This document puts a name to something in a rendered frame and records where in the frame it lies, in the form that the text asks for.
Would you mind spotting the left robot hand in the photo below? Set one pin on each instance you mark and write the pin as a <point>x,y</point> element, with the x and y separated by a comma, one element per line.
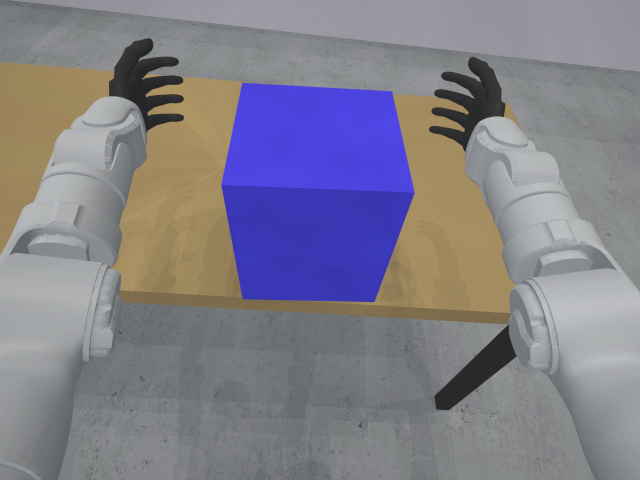
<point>128,82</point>

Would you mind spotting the robot left forearm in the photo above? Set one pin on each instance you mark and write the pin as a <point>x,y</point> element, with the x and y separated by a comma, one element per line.
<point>78,208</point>

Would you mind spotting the carton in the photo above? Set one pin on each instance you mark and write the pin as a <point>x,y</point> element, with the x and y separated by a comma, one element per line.
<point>316,187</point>

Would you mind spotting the right robot hand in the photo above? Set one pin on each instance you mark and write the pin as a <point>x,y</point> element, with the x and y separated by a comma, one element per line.
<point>487,102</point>

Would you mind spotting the right robot upper arm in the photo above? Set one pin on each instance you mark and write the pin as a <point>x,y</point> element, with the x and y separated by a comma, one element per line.
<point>582,329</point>

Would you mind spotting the left robot upper arm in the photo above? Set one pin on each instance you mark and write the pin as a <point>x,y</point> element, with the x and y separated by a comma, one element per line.
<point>55,314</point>

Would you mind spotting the robot right forearm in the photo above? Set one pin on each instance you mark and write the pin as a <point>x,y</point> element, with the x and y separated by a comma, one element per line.
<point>539,225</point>

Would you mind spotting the table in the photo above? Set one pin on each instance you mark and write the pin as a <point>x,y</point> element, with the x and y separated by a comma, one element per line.
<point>176,246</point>

